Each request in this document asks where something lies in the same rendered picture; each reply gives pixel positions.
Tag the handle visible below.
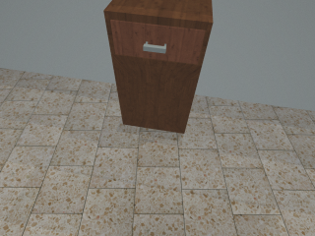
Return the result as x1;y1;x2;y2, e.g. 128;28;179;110
143;41;166;54

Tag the drawer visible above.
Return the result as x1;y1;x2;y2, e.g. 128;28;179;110
110;20;206;65

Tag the cabinet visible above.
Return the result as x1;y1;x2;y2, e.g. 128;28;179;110
103;0;214;134

